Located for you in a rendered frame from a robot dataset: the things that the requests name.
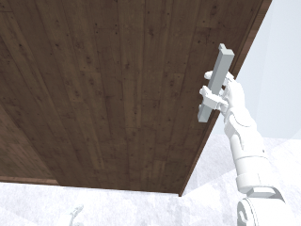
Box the robot left hand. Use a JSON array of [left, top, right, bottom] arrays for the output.
[[55, 203, 84, 226]]

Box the robot right forearm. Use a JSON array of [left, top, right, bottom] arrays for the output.
[[224, 106, 297, 226]]

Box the robot right hand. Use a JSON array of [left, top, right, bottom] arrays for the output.
[[199, 71, 246, 117]]

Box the wardrobe door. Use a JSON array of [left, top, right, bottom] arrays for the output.
[[0, 105, 55, 180], [0, 0, 262, 194]]

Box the robot right upper arm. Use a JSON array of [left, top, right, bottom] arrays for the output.
[[237, 197, 296, 226]]

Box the handle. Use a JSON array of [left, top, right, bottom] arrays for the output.
[[198, 43, 235, 122]]

